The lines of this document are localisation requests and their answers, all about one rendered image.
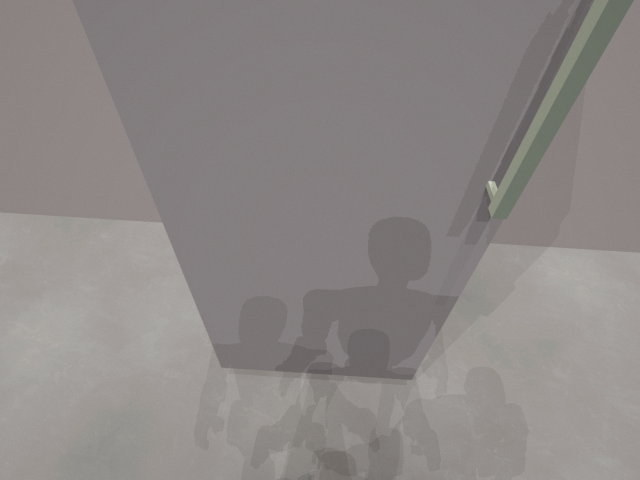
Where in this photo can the fridge door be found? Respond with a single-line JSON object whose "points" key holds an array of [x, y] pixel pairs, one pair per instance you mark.
{"points": [[320, 166]]}

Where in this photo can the handle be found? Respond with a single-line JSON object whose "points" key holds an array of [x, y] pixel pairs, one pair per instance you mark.
{"points": [[594, 35]]}

